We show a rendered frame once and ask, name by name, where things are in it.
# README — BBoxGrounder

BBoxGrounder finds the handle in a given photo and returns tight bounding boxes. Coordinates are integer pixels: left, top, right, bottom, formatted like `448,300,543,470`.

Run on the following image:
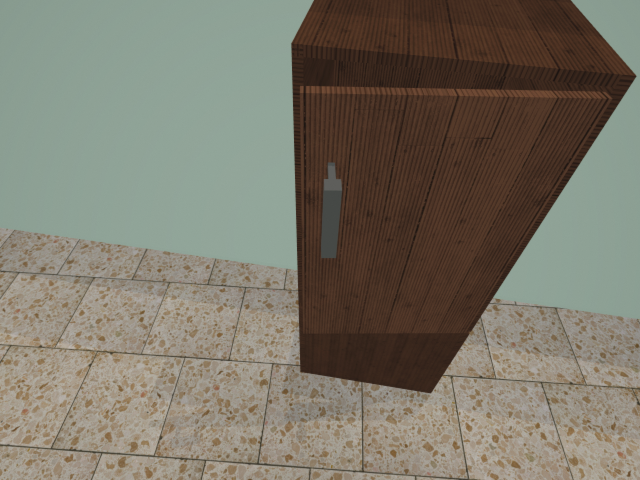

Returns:
321,163,342,258

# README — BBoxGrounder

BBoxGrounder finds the cupboard door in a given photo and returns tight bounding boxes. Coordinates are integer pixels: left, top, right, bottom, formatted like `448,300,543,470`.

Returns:
300,86,613,334

